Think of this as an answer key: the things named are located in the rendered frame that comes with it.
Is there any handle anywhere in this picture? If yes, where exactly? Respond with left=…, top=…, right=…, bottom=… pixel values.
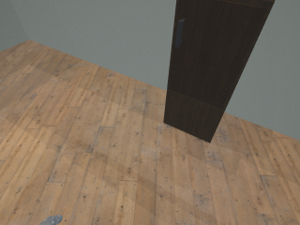
left=174, top=18, right=186, bottom=48

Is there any left robot hand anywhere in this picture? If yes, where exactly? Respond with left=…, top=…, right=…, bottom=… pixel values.
left=39, top=215, right=63, bottom=225

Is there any cupboard door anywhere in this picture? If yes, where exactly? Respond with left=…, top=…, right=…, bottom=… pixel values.
left=169, top=0, right=266, bottom=109

